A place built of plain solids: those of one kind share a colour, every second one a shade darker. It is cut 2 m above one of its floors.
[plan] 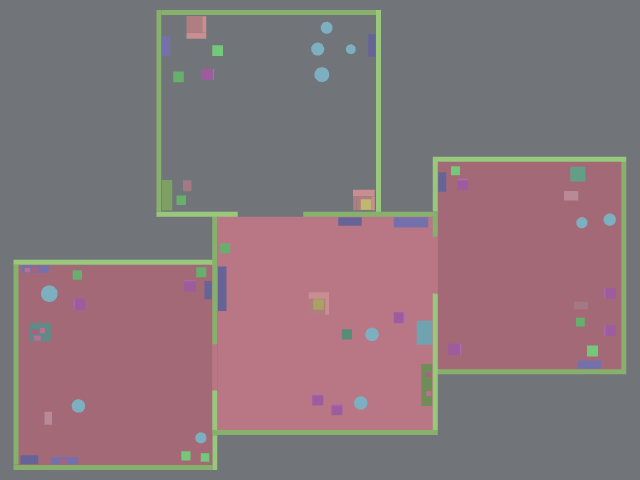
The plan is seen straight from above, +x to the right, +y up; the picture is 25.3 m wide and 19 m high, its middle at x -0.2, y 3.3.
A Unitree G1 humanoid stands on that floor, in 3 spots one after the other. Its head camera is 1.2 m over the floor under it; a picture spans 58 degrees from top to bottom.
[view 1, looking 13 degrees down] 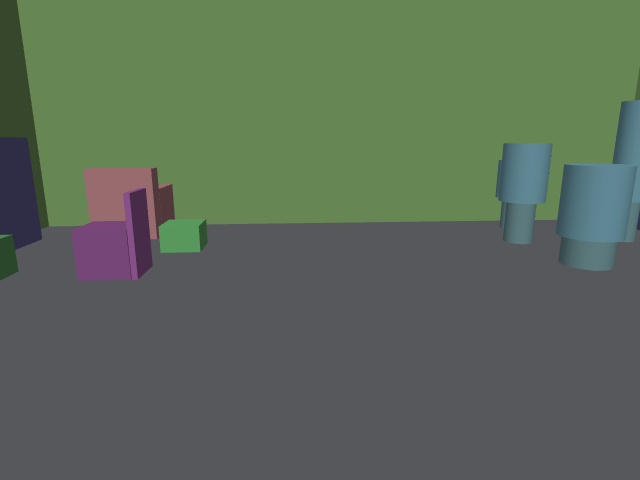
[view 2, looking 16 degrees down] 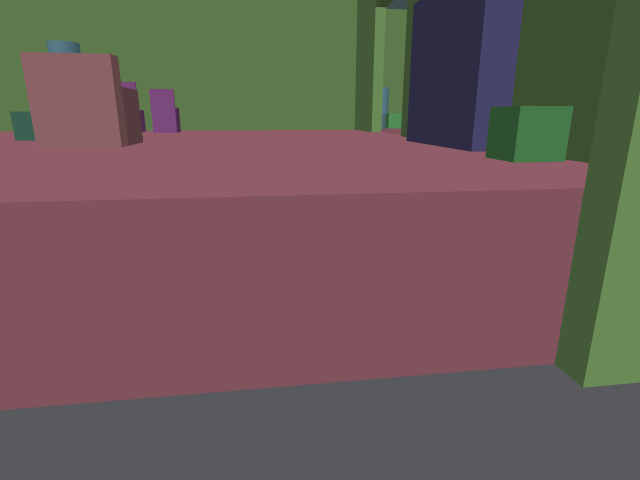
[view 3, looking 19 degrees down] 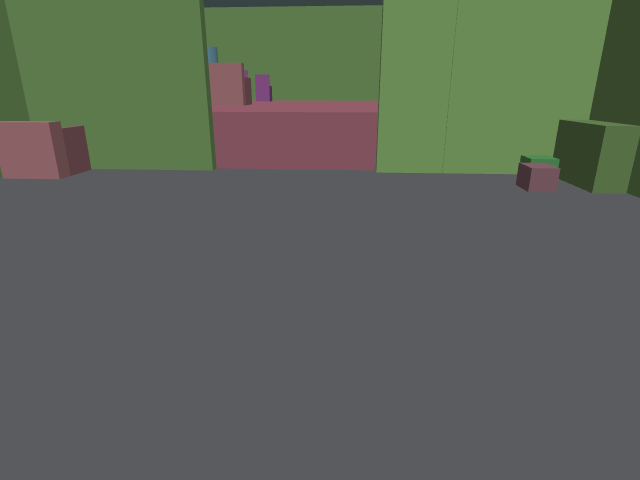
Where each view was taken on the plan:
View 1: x -3.05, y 5.90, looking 86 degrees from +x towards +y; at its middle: ground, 5.33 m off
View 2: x -2.02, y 5.96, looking -98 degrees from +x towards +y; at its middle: floor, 1.83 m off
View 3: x -3.05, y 11.17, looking -86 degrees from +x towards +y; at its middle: ground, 3.69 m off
